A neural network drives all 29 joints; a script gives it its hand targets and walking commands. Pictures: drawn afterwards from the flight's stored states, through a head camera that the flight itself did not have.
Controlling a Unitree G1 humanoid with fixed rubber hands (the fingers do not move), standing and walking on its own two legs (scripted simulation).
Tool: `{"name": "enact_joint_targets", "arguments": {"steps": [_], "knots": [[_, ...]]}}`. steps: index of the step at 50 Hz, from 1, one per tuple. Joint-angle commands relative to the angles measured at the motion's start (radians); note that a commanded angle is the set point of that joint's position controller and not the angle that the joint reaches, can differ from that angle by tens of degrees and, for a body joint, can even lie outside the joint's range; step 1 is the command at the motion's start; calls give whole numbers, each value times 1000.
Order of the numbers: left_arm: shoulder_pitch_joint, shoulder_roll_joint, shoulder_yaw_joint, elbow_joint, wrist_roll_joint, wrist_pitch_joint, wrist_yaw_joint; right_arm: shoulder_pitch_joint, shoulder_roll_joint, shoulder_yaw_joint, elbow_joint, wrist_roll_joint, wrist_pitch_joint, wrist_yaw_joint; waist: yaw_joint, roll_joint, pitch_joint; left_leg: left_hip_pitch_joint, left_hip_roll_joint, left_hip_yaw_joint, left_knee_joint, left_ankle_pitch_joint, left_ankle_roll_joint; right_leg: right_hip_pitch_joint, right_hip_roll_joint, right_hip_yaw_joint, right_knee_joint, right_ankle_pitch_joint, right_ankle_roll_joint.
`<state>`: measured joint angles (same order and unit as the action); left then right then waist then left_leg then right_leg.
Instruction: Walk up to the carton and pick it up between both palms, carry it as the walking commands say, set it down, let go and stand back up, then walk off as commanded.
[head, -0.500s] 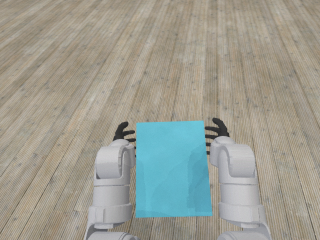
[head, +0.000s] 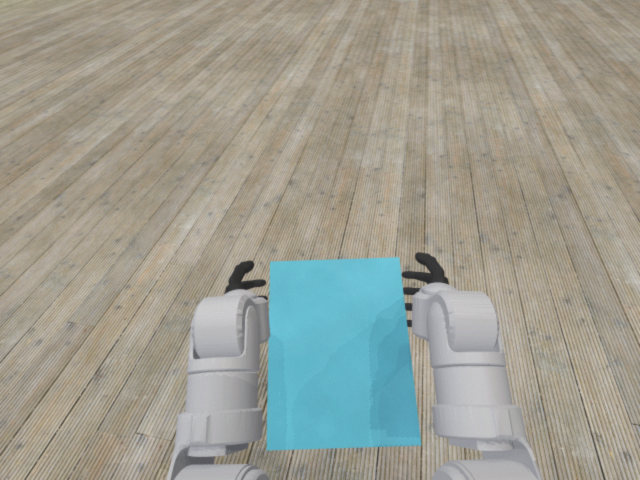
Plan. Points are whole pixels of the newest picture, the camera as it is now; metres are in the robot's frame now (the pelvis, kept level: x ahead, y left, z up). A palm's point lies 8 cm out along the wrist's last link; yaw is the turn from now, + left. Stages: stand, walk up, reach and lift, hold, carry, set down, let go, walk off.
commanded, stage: carry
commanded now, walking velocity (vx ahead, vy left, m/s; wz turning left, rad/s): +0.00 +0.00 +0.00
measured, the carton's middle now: (336, 354) +0.31 +0.00 -0.02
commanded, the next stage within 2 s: none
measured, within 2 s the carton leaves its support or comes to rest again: neither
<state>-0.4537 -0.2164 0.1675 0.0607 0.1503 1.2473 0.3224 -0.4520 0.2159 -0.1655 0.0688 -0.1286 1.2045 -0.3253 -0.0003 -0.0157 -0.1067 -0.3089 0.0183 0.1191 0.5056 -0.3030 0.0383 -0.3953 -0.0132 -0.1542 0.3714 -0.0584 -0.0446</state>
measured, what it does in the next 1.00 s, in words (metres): shifts its weight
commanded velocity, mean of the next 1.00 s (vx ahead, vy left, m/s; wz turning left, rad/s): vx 0.00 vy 0.00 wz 0.00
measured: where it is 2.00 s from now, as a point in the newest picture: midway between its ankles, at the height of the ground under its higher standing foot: outside the picture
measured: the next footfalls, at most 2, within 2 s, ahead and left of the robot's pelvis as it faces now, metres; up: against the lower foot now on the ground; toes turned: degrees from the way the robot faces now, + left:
none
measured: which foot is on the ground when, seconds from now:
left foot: down 0.00-1.00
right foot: down 0.00-1.00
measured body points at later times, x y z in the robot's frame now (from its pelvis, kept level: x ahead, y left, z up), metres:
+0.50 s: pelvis -0.01 +0.01 -0.01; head -0.04 +0.01 +0.44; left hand +0.30 +0.14 +0.08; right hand +0.31 -0.11 +0.08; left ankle +0.03 +0.11 -0.74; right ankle +0.12 -0.07 -0.74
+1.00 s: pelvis +0.04 +0.04 +0.00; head +0.02 +0.05 +0.45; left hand +0.35 +0.17 +0.07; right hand +0.36 -0.08 +0.08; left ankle +0.03 +0.11 -0.74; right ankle +0.12 -0.07 -0.74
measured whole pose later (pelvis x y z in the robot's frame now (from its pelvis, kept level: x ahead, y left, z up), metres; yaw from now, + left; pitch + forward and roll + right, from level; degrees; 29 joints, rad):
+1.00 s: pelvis +0.04 +0.04 +0.00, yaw +1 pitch +2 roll +0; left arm -0.41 -0.20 0.12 0.02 0.16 1.20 0.29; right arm -0.43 0.21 -0.14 0.04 -0.16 1.16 -0.27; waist -0.01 -0.01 -0.08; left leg -0.27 -0.02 0.12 0.53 -0.29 0.07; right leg -0.39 -0.06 -0.14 0.48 -0.12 -0.02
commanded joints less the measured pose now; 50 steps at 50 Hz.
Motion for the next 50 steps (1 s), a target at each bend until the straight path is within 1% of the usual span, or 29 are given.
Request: {"name": "enact_joint_targets", "arguments": {"steps": [1, 3, 4, 6, 7, 8, 9, 10, 11, 12, 14, 15, 16, 17, 18, 19, 21, 23, 24, 25, 26, 27, 28, 29, 31, 33, 35, 42, 50], "knots": [[-631, -1054, -560, -63, -450, -35, -417, -574, 1112, 572, -22, 458, 8, 420, 1, 14, -265, 40, 77, -123, -137, -217, 42, 97, -110, 113, -81, -360, 78], [-631, -1065, -562, -67, -448, -36, -410, -577, 1111, 572, -21, 462, 12, 422, 7, 86, -286, -72, 152, -204, -212, -269, 45, 203, -70, 88, 85, -218, 62], [-629, -1070, -564, -65, -445, -38, -408, -575, 1114, 574, -16, 463, 15, 424, 9, 83, -284, -118, 165, -203, -220, -260, 38, 237, -67, 96, 135, -186, 55], [-620, -1068, -561, -51, -438, -40, -409, -560, 1112, 564, 13, 456, 19, 428, 12, 70, -265, -188, 147, -173, -209, -280, 18, 279, -75, 122, 148, -201, 41], [-629, -1063, -559, -51, -439, -42, -412, -554, 1111, 559, 25, 451, 19, 428, 13, 60, -246, -213, 130, -160, -193, -309, 8, 279, -87, 149, 123, -245, 34], [-646, -1054, -556, -55, -440, -45, -415, -554, 1113, 557, 30, 446, 18, 428, 9, 22, -220, -209, 100, -141, -150, -319, 0, 236, -118, 202, 52, -333, 26], [-666, -1042, -553, -61, -443, -48, -416, -559, 1116, 557, 29, 444, 16, 426, 2, -44, -198, -157, 56, -111, -81, -295, -3, 147, -168, 271, -70, -456, 19], [-671, -1038, -553, -64, -446, -49, -417, -566, 1120, 560, 23, 444, 13, 423, -4, -102, -205, -62, 14, -74, 0, -206, -2, 65, -216, 319, -162, -546, 19], [-658, -1041, -557, -70, -453, -47, -420, -566, 1117, 563, 10, 445, 10, 419, -7, -141, -241, 55, -10, -43, 82, -134, 4, 5, -243, 316, -221, -565, 21], [-647, -1043, -563, -75, -460, -45, -423, -565, 1116, 568, -7, 447, 6, 415, -9, -140, -272, 121, -16, -33, 116, -109, 14, -10, -241, 280, -229, -541, 26], [-622, -1052, -563, -73, -462, -43, -424, -561, 1116, 573, -25, 453, 2, 413, -11, -107, -302, 171, -25, -20, 75, -99, 36, -7, -204, 199, -196, -498, 37], [-614, -1054, -564, -74, -459, -43, -423, -560, 1116, 575, -28, 456, 1, 414, -11, -90, -298, 179, -21, -25, 25, -109, 47, -7, -178, 163, -175, -484, 51], [-612, -1056, -567, -77, -458, -43, -422, -561, 1119, 577, -31, 458, 0, 416, -11, -38, -281, 148, 7, -65, -57, -157, 58, 7, -141, 122, -127, -453, 68], [-617, -1061, -572, -86, -460, -43, -420, -563, 1120, 581, -39, 461, 0, 419, -7, 42, -271, 81, 73, -158, -146, -242, 71, 42, -97, 87, -36, -379, 76], [-626, -1070, -578, -101, -462, -45, -417, -570, 1118, 584, -53, 466, 0, 420, -2, 122, -283, -11, 166, -272, -227, -319, 82, 115, -63, 73, 114, -256, 69], [-634, -1074, -580, -109, -460, -47, -412, -575, 1124, 592, -63, 469, 4, 423, 0, 118, -276, -82, 211, -279, -250, -306, 78, 165, -56, 82, 200, -196, 59], [-601, -1073, -575, -73, -442, -46, -407, -544, 1117, 575, -20, 457, 14, 429, 4, 76, -272, -153, 186, -205, -222, -224, 48, 239, -67, 106, 226, -150, 35], [-616, -1065, -576, -84, -442, -49, -414, -518, 1106, 562, 6, 439, 10, 430, 6, 88, -247, -202, 156, -175, -197, -258, 23, 277, -92, 138, 176, -154, 16], [-629, -1058, -574, -86, -442, -50, -418, -517, 1107, 559, 11, 432, 9, 428, 5, 66, -235, -199, 130, -164, -169, -282, 14, 266, -109, 172, 117, -204, 12], [-643, -1045, -568, -81, -441, -52, -420, -523, 1110, 558, 13, 428, 7, 427, -1, -2, -211, -164, 86, -142, -113, -278, 6, 199, -152, 243, -1, -320, 6], [-643, -1038, -564, -73, -441, -55, -421, -531, 1112, 562, 11, 428, 5, 426, -9, -64, -203, -96, 47, -124, -55, -228, 4, 115, -207, 313, -92, -462, 2], [-634, -1041, -567, -78, -447, -56, -422, -536, 1116, 574, -3, 433, 2, 424, -14, -108, -211, -11, 25, -107, -10, -160, 7, 50, -244, 348, -162, -532, 6], [-627, -1045, -571, -86, -454, -56, -423, -544, 1114, 583, -24, 438, -2, 421, -14, -121, -229, 64, 13, -89, 15, -105, 12, 17, -249, 326, -192, -527, 13], [-617, -1048, -573, -91, -459, -55, -424, -551, 1114, 589, -44, 443, -5, 418, -12, -110, -252, 105, 15, -84, 16, -65, 19, 22, -235, 287, -182, -476, 19], [-587, -1055, -573, -94, -454, -54, -419, -544, 1117, 594, -61, 450, -6, 416, -7, -60, -287, 105, 41, -109, -32, -49, 30, 76, -196, 224, -120, -368, 27], [-568, -1058, -577, -91, -445, -56, -413, -527, 1112, 591, -59, 447, -5, 419, -3, -22, -294, 56, 85, -162, -98, -95, 34, 126, -165, 192, -58, -282, 31], [-564, -1059, -581, -99, -437, -64, -411, -511, 1110, 581, -50, 438, -7, 424, -2, 0, -279, 5, 112, -179, -129, -102, 30, 173, -157, 182, -20, -201, 22], [-542, -1042, -601, -126, -428, -83, -410, -460, 1096, 574, -42, 415, -26, 428, -8, 14, -302, 49, 118, -160, -97, 108, 24, 213, -160, 164, 51, 5, 10], [-515, -1031, -604, -121, -415, -106, -413, -444, 1072, 571, -62, 395, -56, 425, -12, 29, -305, 98, 132, -160, -69, 312, 31, 206, -142, 137, 104, 76, 14]]}}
